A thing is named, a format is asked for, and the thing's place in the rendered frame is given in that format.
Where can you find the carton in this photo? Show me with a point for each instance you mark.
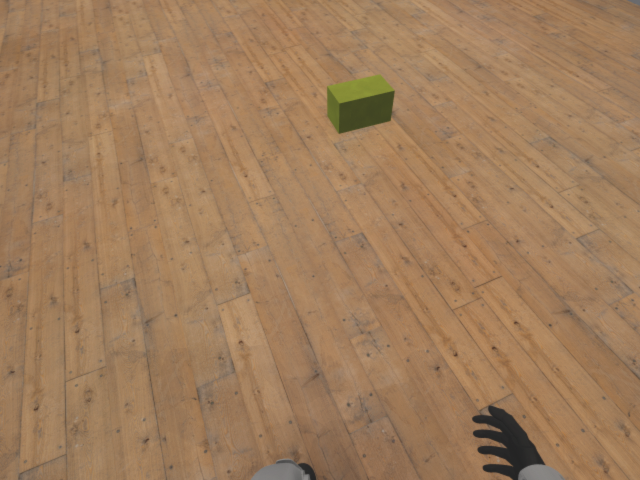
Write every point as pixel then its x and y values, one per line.
pixel 359 103

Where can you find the right robot hand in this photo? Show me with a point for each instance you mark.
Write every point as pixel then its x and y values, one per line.
pixel 520 451

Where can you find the robot left shin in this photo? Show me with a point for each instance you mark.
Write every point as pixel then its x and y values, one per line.
pixel 288 461

